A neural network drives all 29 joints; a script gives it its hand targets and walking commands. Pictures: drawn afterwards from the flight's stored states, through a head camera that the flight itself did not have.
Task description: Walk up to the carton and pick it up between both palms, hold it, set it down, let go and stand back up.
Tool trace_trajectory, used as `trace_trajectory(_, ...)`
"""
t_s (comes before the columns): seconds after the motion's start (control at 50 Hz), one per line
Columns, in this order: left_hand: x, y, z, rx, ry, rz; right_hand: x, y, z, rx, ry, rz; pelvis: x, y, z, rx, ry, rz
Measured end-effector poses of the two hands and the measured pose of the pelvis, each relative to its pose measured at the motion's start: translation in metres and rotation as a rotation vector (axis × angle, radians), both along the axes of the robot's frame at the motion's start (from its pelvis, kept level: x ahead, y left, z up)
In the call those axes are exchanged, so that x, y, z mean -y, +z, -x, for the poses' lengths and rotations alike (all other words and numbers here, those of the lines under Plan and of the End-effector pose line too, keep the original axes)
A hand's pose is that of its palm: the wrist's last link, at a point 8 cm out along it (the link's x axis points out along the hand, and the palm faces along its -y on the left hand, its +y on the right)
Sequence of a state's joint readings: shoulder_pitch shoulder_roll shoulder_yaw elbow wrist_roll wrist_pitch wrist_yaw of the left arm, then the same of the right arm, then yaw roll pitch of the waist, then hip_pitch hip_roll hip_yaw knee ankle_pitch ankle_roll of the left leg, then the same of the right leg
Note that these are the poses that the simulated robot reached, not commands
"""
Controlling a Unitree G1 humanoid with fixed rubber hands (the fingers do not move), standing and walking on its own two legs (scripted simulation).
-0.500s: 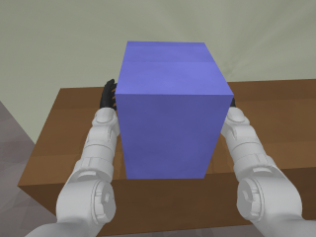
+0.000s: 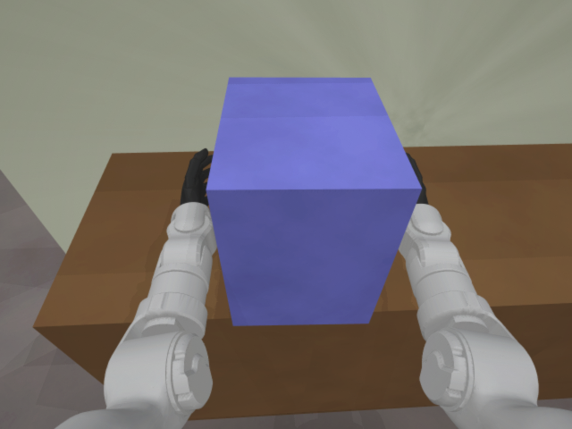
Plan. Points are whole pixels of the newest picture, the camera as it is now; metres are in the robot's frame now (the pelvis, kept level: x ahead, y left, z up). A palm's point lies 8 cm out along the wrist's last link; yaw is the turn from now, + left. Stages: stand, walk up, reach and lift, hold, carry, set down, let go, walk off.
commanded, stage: set down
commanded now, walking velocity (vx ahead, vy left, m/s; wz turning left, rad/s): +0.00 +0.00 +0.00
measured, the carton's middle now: (300, 203) +0.43 +0.00 +0.08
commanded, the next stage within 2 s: none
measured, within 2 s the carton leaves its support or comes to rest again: neither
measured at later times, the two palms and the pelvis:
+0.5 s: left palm (196, 205) +0.42 +0.16 +0.09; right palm (410, 195) +0.42 -0.17 +0.11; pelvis -0.02 -0.01 -0.01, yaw -2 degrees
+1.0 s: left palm (133, 181) +0.39 +0.22 +0.17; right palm (461, 170) +0.40 -0.21 +0.17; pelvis -0.04 -0.02 -0.01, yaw +1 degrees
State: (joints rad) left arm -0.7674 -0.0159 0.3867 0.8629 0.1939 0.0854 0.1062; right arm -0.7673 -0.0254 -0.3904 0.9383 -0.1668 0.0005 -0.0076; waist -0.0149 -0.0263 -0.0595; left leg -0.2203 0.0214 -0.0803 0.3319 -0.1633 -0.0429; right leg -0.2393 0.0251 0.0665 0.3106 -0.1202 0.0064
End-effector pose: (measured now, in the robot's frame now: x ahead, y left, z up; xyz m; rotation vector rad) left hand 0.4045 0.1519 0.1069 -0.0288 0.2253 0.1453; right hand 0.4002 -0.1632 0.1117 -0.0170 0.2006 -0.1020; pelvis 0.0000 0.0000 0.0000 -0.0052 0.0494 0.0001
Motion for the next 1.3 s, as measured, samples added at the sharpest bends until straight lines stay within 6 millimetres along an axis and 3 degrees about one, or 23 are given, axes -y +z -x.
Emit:
trace_trajectory(0.14, 0.0, -0.002, -0.001, -0.017, 0.004, -0.018, 0.001, -0.004, 0.0, -0.013, -0.001, -0.024, 0.001, -0.001, 0.003, -0.008, -0.007, -0.003)
trace_trajectory(0.4, -0.001, -0.013, -0.016, -0.079, 0.024, 0.02, 0.002, -0.008, -0.02, -0.095, 0.02, -0.036, 0.004, -0.01, 0.012, -0.157, -0.037, -0.005)
trace_trajectory(0.54, -0.007, -0.019, -0.012, -0.111, 0.016, 0.048, 0.01, 0.001, -0.02, -0.062, 0.009, -0.062, 0.008, -0.011, 0.018, -0.183, -0.025, 0.005)
trace_trajectory(0.8, -0.049, 0.029, 0.007, -0.075, 0.051, 0.0, 0.054, 0.041, -0.009, -0.042, -0.005, -0.042, 0.019, -0.011, 0.035, -0.161, 0.001, 0.001)
trace_trajectory(0.94, -0.068, 0.051, 0.014, -0.076, 0.063, -0.028, 0.055, 0.057, -0.004, -0.045, 0.009, -0.074, 0.023, -0.013, 0.038, -0.153, 0.018, -0.002)
trace_trajectory(1.06, -0.064, 0.064, 0.022, -0.055, 0.033, -0.014, 0.047, 0.066, 0.003, -0.032, 0.02, -0.079, 0.024, -0.011, 0.035, -0.11, 0.031, 0.001)
trace_trajectory(1.14, -0.059, 0.057, 0.03, -0.057, 0.018, 0.003, 0.04, 0.06, 0.012, -0.04, 0.02, -0.059, 0.024, -0.007, 0.033, -0.052, 0.036, 0.001)
trace_trajectory(1.3, -0.057, 0.021, 0.05, -0.108, 0.033, 0.023, 0.03, 0.031, 0.036, -0.048, -0.006, -0.104, 0.022, -0.007, 0.031, 0.009, 0.035, -0.003)
